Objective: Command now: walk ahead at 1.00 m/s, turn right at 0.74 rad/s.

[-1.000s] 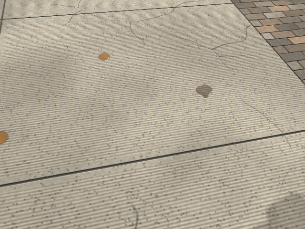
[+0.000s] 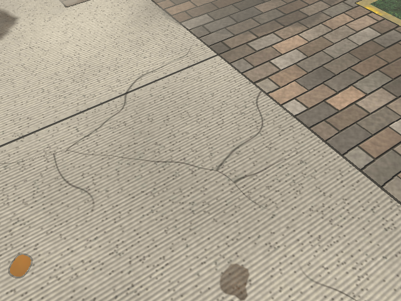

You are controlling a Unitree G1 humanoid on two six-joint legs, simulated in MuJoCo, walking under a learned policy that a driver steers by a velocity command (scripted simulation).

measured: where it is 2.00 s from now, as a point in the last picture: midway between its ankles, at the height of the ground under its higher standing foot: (254, 53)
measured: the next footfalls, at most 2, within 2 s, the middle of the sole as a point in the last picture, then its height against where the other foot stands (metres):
right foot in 0.16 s outside the picture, level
left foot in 0.58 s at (220, 212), level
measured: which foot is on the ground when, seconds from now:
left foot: down 0.00-0.16, up 0.18-0.56, down 0.58-0.98, up 1.00-1.00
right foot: up 0.00-0.14, down 0.16-0.60, up 0.62-0.94, down 0.96-1.00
